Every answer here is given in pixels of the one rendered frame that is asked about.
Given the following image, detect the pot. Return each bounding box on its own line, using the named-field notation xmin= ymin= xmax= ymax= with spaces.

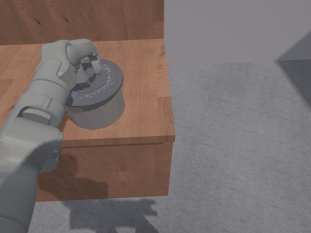
xmin=64 ymin=88 xmax=125 ymax=130

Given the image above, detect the left robot hand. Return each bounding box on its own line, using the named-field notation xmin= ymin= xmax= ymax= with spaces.
xmin=69 ymin=38 xmax=102 ymax=87

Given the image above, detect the table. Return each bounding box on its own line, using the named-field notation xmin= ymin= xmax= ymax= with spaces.
xmin=0 ymin=0 xmax=176 ymax=202

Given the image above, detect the robot left forearm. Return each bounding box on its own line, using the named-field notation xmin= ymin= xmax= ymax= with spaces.
xmin=0 ymin=40 xmax=82 ymax=148

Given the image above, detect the knob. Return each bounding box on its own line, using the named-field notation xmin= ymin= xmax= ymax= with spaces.
xmin=84 ymin=67 xmax=96 ymax=82

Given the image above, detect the robot left upper arm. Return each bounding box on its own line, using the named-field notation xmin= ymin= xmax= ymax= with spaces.
xmin=0 ymin=116 xmax=64 ymax=233

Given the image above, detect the lid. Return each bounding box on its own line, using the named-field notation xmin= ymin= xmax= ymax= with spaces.
xmin=65 ymin=58 xmax=123 ymax=108

